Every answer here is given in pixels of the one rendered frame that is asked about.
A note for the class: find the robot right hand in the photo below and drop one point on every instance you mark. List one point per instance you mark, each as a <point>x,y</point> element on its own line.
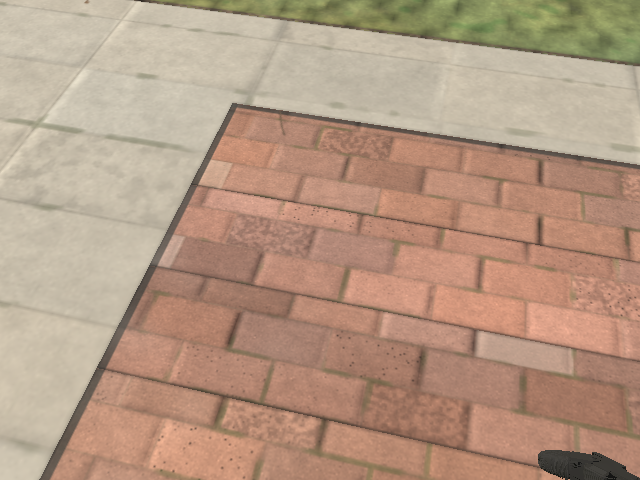
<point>582,466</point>

